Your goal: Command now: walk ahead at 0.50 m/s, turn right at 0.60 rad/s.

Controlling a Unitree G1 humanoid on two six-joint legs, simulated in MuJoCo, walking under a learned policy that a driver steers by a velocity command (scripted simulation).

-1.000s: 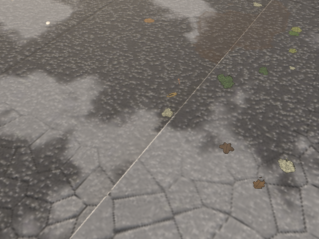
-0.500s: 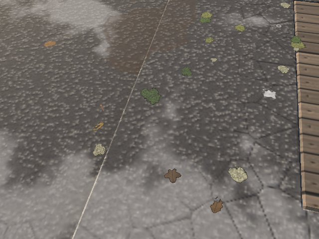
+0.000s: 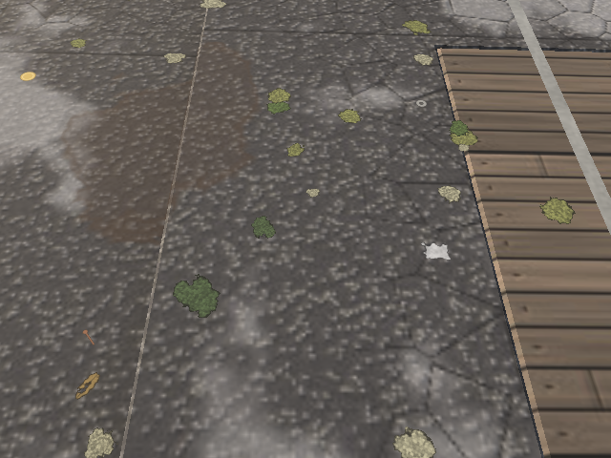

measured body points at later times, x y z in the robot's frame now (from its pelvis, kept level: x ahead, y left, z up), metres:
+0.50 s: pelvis +0.26 -0.06 -0.01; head +0.29 -0.08 +0.44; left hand +0.50 +0.13 -0.11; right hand +0.21 -0.33 -0.14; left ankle +0.15 +0.10 -0.63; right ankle +0.30 -0.12 -0.73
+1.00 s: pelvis +0.54 -0.13 -0.01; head +0.57 -0.14 +0.44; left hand +0.63 +0.13 -0.15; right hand +0.62 -0.43 -0.10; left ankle +0.67 -0.10 -0.73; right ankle +0.32 -0.13 -0.68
